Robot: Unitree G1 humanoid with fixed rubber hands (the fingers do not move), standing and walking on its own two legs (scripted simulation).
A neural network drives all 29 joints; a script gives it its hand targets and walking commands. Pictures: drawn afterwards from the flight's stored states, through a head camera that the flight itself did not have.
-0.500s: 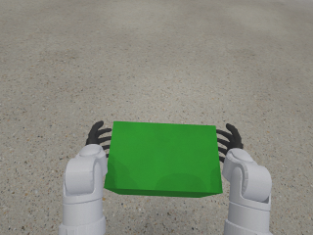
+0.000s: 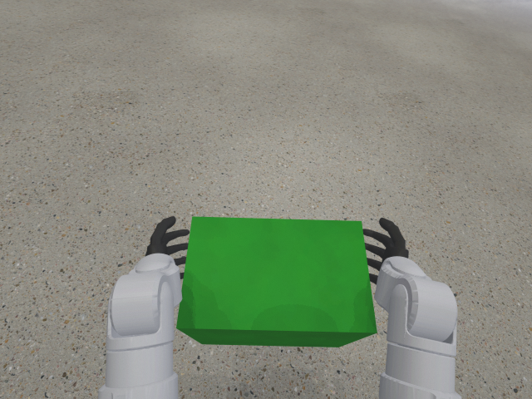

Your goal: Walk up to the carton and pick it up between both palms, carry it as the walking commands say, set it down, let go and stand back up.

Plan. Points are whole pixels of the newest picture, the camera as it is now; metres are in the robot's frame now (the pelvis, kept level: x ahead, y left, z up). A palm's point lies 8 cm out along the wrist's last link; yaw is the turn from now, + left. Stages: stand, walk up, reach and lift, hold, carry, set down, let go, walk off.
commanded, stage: carry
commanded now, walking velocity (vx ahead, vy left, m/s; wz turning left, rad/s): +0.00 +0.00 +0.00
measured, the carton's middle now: (273, 289) +0.31 -0.01 +0.00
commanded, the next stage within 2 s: none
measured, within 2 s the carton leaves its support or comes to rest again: neither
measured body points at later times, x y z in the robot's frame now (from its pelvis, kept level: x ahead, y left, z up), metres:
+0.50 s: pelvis -0.05 +0.13 -0.01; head -0.08 +0.16 +0.44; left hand +0.24 +0.31 +0.06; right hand +0.26 -0.02 +0.08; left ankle -0.07 +0.20 -0.71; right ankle -0.07 -0.07 -0.74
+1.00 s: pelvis -0.12 +0.21 -0.01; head -0.12 +0.23 +0.44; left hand +0.18 +0.38 +0.02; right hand +0.18 +0.04 +0.03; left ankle -0.06 +0.23 -0.74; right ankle -0.15 +0.09 -0.74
